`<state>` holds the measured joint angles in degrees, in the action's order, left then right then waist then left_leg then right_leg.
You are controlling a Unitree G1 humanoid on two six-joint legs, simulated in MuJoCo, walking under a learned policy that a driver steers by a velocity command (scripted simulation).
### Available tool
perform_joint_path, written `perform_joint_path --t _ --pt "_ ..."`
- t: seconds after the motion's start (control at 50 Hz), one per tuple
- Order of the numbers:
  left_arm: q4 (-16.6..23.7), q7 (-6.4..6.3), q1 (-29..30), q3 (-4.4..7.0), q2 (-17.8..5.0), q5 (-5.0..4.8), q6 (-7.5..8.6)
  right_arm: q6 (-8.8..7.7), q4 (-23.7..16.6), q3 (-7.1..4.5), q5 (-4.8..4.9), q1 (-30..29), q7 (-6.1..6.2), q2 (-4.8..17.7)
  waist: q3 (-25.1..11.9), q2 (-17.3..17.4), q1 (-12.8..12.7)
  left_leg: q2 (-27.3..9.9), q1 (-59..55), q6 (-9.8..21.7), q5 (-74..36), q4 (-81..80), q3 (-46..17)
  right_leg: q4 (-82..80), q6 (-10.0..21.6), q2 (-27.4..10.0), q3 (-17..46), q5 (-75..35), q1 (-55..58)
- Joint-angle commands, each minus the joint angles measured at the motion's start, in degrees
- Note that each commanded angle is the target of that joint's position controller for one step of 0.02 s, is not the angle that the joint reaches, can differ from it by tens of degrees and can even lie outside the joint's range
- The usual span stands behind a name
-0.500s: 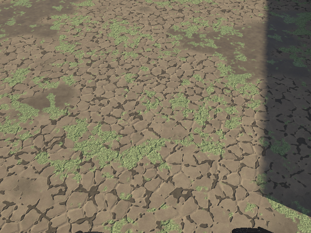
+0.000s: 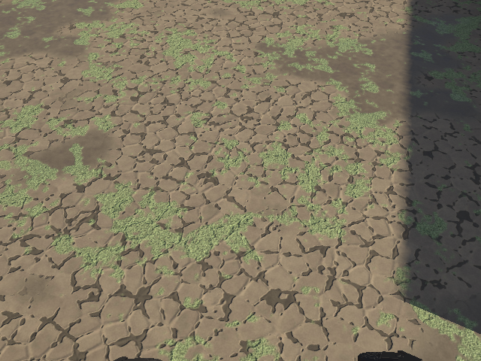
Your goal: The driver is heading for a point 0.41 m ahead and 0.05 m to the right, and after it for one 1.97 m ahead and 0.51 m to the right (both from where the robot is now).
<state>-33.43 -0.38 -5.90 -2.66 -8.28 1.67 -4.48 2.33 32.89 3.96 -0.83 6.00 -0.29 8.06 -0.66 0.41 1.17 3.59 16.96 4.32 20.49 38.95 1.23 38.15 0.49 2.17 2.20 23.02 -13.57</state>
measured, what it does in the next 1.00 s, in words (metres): stands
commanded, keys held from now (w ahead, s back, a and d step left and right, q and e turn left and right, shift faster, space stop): w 0.40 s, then no key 0.52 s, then w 0.08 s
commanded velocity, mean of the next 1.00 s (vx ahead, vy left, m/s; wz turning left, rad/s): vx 0.32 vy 0.00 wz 0.00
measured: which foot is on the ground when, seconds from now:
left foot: down 0.00-1.00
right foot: down 0.00-1.00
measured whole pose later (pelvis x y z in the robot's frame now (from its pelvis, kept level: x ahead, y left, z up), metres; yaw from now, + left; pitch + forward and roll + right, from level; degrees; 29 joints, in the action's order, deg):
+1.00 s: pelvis +0.01 +0.01 +0.03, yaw +0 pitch +0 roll +0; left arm -38.8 -0.5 -8.8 -2.0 -9.5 1.2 -5.3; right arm 2.0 39.3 2.9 -0.4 9.4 -1.0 9.3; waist -1.0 -0.3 1.2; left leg 4.3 8.7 4.8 11.2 19.6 1.5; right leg 19.7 -0.3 0.8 3.4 14.0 -6.0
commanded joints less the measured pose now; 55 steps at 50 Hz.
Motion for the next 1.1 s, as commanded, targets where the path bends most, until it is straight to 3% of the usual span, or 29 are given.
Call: perform_joint_path --t 0.02,0.04,0.06,0.08,0.1,0.12,0.14,0.16,0.18,0.2,0.22,0.24,0.26,0.28,0.3,0.34,0.36,0.38,0.4,0.42,0.44,0.48,0.56,0.64,0.76,0.92,0.94,0.98,1.1 --pt "4.7 -0.19 4.0 0.75 -2.6 0.02 1.37 -0.91 -5.0 -1.09 0.61 -4.4 0.81 3.8 -4.3 1.1 -0.8 -6.4 0.9 0.6 -6.4 -9.9 -8.3 -4.1 0.9 -1.5 1.8 -5.5 2.8" --pt "6.4 -0.09 7.3 0.78 -3.5 -0.16 0.94 -0.91 -6.5 -0.92 0.33 -7.8 0.01 3.3 -0.5 0.4 0.2 -6.1 2.2 0.4 -16.9 -7.3 -6.0 -4.1 0.9 -2.6 2.9 -15.2 0.1" --pt "6.1 -0.03 6.8 1.12 -4.0 0.00 0.76 -1.02 -6.1 -0.96 -0.21 -6.2 -0.27 3.0 -3.3 -0.3 0.6 -6.1 0.9 0.4 -18.5 -6.4 -5.4 -3.8 1.1 -3.1 3.5 -16.4 1.3" --pt "4.5 -0.18 3.4 1.12 -3.3 0.03 1.17 -0.93 -4.6 -1.04 0.27 -2.7 0.53 3.5 -7.2 0.2 -0.5 -6.3 -0.2 0.6 -7.9 -9.1 -7.6 -3.6 0.9 -1.8 2.1 -6.2 4.1" --pt "4.8 -0.13 4.0 0.73 -2.7 0.02 1.25 -0.73 -5.1 -1.06 0.61 -4.4 0.78 3.8 -3.4 1.3 -0.8 -6.4 1.7 0.6 -5.9 -10.3 -8.3 -4.0 0.8 -1.4 1.7 -5.5 2.4" --pt "6.3 -0.05 7.1 0.73 -3.5 -0.10 0.92 -0.88 -6.6 -0.88 0.27 -7.6 -0.01 3.3 -0.5 0.5 0.2 -6.1 2.4 0.4 -16.7 -7.3 -5.9 -4.1 0.9 -2.7 3.0 -15.5 0.2" --pt "6.0 -0.03 6.5 1.12 -4.1 0.06 0.82 -1.07 -6.1 -0.97 -0.32 -6.0 -0.27 3.1 -3.5 -0.3 0.6 -6.0 0.7 0.4 -18.5 -6.3 -5.3 -3.8 1.1 -3.1 3.6 -16.8 1.4" --pt "6.1 -0.04 6.2 1.19 -4.2 0.07 0.73 -1.15 -5.7 -1.01 -0.47 -5.2 -0.36 3.1 -4.3 -0.4 0.7 -5.9 0.4 0.3 -19.2 -5.9 -5.0 -3.6 1.1 -3.2 3.6 -17.3 1.7" --pt "4.5 -0.24 3.1 1.11 -3.3 0.01 1.22 -1.12 -4.5 -1.06 0.21 -2.2 0.56 3.5 -8.4 0.1 -0.5 -6.2 -0.9 0.5 -8.4 -8.7 -7.2 -3.6 0.9 -1.9 2.2 -6.6 4.6" --pt "4.7 -0.19 4.0 0.74 -2.6 0.01 1.35 -0.93 -5.0 -1.10 0.60 -4.2 0.82 3.7 -4.4 1.1 -0.8 -6.4 0.9 0.6 -6.3 -9.9 -8.1 -4.0 0.8 -1.5 1.8 -5.5 2.7" --pt "6.4 -0.09 7.4 0.77 -3.5 -0.16 0.92 -0.92 -6.6 -0.92 0.33 -7.7 0.02 3.3 -0.5 0.4 0.2 -6.2 2.2 0.4 -16.9 -7.2 -5.8 -4.1 0.9 -2.6 3.0 -15.2 0.0" --pt "6.1 -0.03 6.8 1.11 -4.0 0.01 0.75 -1.04 -6.1 -0.96 -0.22 -6.1 -0.26 3.0 -3.3 -0.3 0.6 -6.2 0.9 0.4 -18.4 -6.3 -5.3 -3.7 1.1 -3.0 3.5 -16.4 1.2" --pt "4.5 -0.18 3.4 1.11 -3.3 0.02 1.16 -0.95 -4.7 -1.04 0.26 -2.6 0.54 3.5 -7.2 0.2 -0.5 -6.4 -0.2 0.6 -7.9 -9.0 -7.4 -3.5 0.9 -1.7 2.1 -6.2 4.0" --pt "4.8 -0.13 4.0 0.72 -2.7 0.01 1.24 -0.75 -5.1 -1.06 0.60 -4.3 0.79 3.8 -3.4 1.3 -0.8 -6.5 1.7 0.6 -5.8 -10.2 -8.2 -3.9 0.8 -1.4 1.8 -5.5 2.3" --pt "6.3 -0.05 7.2 0.73 -3.5 -0.10 0.90 -0.89 -6.6 -0.89 0.27 -7.5 0.00 3.3 -0.5 0.5 0.2 -6.2 2.4 0.4 -16.7 -7.2 -5.8 -4.0 0.8 -2.6 3.0 -15.5 0.1" --pt "6.1 -0.04 6.3 1.18 -4.1 0.07 0.72 -1.17 -5.7 -1.01 -0.48 -5.1 -0.35 3.1 -4.3 -0.4 0.7 -6.0 0.4 0.3 -19.1 -5.9 -4.9 -3.5 1.1 -3.1 3.6 -17.3 1.6" --pt "4.5 -0.24 3.1 1.10 -3.2 0.00 1.20 -1.14 -4.5 -1.06 0.20 -2.1 0.56 3.5 -8.4 0.1 -0.5 -6.3 -0.9 0.5 -8.3 -8.6 -7.1 -3.6 0.9 -1.9 2.2 -6.5 4.5" --pt "4.7 -0.19 4.0 0.73 -2.6 0.01 1.34 -0.95 -5.0 -1.10 0.60 -4.1 0.82 3.7 -4.4 1.1 -0.8 -6.5 0.9 0.6 -6.2 -9.9 -8.0 -3.9 0.8 -1.4 1.8 -5.5 2.6" --pt "4.7 -0.17 4.5 0.70 -2.6 -0.02 1.40 -0.72 -5.5 -1.12 0.72 -5.0 0.94 3.9 -2.7 1.3 -0.8 -6.8 1.8 0.8 -5.1 -10.6 -8.6 -4.0 0.8 -1.3 1.8 -5.0 1.9" --pt "6.2 -0.03 7.1 0.71 -3.5 -0.13 0.93 -0.79 -6.6 -0.80 0.41 -7.3 0.07 3.2 0.2 0.3 0.2 -6.5 2.7 0.6 -15.9 -7.7 -6.1 -4.3 0.9 -2.5 3.1 -14.5 -0.2" --pt "5.7 0.03 5.8 0.93 -3.8 0.14 0.71 -0.95 -5.8 -0.77 -0.32 -5.0 -0.24 2.9 -2.8 -0.2 0.6 -6.4 1.0 0.6 -16.8 -7.3 -5.7 -4.6 1.1 -3.1 4.0 -15.2 0.8" --pt "5.3 0.04 4.9 0.60 -3.1 0.32 0.60 -1.27 -4.8 -0.53 -0.68 -3.5 -0.40 2.4 -4.3 -0.2 0.6 -6.7 -0.9 0.5 -16.9 -8.5 -6.2 -6.2 1.1 -3.7 4.6 -14.6 1.4" --pt "4.2 0.09 5.5 0.08 -2.2 0.27 0.37 -1.42 -3.5 0.09 -0.39 -3.7 -0.43 1.8 -2.5 -0.5 0.2 -8.1 -2.5 0.0 -16.3 -14.9 -8.1 -12.9 0.4 -4.5 5.9 -12.2 2.8" --pt "1.8 0.28 3.0 0.77 -4.0 0.20 0.39 -1.73 -1.1 -0.68 -0.23 -1.2 -0.62 3.7 -2.5 -0.2 -0.2 -8.5 -5.9 0.5 -18.6 -19.1 -8.9 -17.3 0.8 -5.4 6.7 -14.5 5.8" --pt "0.2 0.27 1.9 1.28 -4.0 -0.47 0.58 -1.94 0.7 -1.39 0.55 -0.5 -0.73 4.0 -4.4 0.1 -0.3 -9.1 -9.5 1.0 -23.0 -21.2 -8.8 -19.2 0.7 -6.1 6.4 -17.5 7.6" --pt "-0.3 -0.04 0.9 1.67 -4.8 -0.57 0.35 -1.36 1.6 -2.12 0.69 0.2 -0.57 5.1 -4.9 0.0 -0.1 -9.4 -11.6 1.5 -26.7 -21.0 -8.6 -19.3 0.7 -6.3 5.7 -18.9 6.6" --pt "-0.6 -0.11 0.6 1.37 -4.1 -0.50 0.26 -1.31 1.7 -1.84 0.52 0.3 -0.60 4.4 -5.8 -0.1 0.0 -9.3 -11.8 1.4 -24.0 -21.8 -8.4 -20.2 0.6 -6.4 5.8 -17.0 7.3" --pt "-0.4 -0.27 1.8 1.15 -3.8 -0.37 0.05 -1.21 1.5 -1.60 0.33 -0.6 -0.68 4.0 -4.2 -0.5 0.3 -8.7 -10.6 1.1 -20.0 -22.7 -8.2 -20.6 0.5 -6.0 5.7 -15.7 7.2" --pt "0.7 -0.82 2.1 1.14 -4.4 -0.34 -0.02 -1.32 0.5 -1.73 0.59 -1.8 -0.51 4.8 -3.7 0.3 0.1 -7.3 -9.0 2.1 -18.6 -18.4 -7.0 -15.3 0.8 -4.1 3.6 -12.5 5.3"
